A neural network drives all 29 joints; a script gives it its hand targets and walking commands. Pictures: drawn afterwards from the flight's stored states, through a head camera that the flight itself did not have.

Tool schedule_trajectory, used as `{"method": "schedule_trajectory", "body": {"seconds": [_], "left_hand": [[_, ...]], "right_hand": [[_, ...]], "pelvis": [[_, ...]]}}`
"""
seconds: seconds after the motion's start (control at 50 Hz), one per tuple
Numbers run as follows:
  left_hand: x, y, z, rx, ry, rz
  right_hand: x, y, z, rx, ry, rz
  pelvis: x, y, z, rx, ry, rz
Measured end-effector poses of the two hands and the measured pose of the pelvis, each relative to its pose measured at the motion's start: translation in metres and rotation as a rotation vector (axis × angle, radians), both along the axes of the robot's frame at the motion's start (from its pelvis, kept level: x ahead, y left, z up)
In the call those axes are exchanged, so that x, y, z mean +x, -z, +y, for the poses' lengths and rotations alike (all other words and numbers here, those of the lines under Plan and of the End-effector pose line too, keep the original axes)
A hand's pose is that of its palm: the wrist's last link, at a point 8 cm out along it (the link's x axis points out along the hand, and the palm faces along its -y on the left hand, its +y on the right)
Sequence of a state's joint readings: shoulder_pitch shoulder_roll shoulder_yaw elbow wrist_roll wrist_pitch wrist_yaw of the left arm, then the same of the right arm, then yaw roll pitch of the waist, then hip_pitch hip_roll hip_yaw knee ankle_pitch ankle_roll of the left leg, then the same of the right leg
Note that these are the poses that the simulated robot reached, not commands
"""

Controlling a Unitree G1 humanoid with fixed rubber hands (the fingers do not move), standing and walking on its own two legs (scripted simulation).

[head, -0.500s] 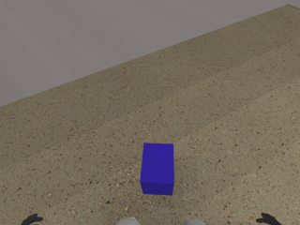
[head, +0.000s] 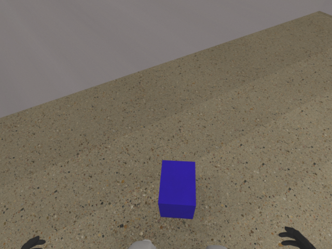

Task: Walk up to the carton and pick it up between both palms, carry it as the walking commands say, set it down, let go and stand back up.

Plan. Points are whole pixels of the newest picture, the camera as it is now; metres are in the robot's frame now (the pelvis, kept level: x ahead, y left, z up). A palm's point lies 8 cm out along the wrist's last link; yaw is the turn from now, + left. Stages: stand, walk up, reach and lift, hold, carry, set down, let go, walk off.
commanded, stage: walk up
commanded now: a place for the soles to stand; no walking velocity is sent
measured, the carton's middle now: (177, 189) +0.49 -0.03 -0.63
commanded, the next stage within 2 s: none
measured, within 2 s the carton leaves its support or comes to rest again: neither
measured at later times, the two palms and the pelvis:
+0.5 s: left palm out of the picture +0.06 +0.42 -0.06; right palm out of the picture +0.11 -0.24 -0.10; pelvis -0.01 +0.07 -0.01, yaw +1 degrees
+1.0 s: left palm out of the picture +0.10 +0.40 -0.05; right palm out of the picture +0.13 -0.25 -0.08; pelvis +0.00 +0.06 +0.00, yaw +0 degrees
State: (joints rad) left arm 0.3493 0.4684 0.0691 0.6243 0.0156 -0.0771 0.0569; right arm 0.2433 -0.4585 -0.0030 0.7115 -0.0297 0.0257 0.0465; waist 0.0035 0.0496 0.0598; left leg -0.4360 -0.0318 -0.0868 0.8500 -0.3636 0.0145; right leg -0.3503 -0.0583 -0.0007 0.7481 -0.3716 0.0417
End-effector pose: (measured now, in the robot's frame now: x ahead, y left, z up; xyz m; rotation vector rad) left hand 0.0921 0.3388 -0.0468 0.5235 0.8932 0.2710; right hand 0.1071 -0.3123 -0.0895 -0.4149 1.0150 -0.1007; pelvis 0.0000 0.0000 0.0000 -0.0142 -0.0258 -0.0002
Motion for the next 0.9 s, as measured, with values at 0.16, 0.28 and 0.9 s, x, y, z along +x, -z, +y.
{"method": "schedule_trajectory", "body": {"seconds": [0.16, 0.28, 0.9], "left_hand": [[-0.034, -0.003, 0.06, 0.071, -0.039, 0.047], [-0.032, 0.014, 0.091, 0.051, -0.025, 0.071], [0.003, 0.005, 0.072, -0.018, 0.02, 0.028]], "right_hand": [[0.003, 0.009, 0.049, 0.033, -0.055, 0.042], [-0.019, 0.016, 0.081, 0.011, -0.025, 0.072], [0.022, -0.008, 0.072, -0.02, -0.009, -0.072]], "pelvis": [[-0.011, 0.004, 0.043, -0.002, -0.033, -0.002], [-0.019, 0.011, 0.074, -0.023, -0.024, -0.007], [0.003, 0.002, 0.069, -0.006, -0.004, 0.02]]}}
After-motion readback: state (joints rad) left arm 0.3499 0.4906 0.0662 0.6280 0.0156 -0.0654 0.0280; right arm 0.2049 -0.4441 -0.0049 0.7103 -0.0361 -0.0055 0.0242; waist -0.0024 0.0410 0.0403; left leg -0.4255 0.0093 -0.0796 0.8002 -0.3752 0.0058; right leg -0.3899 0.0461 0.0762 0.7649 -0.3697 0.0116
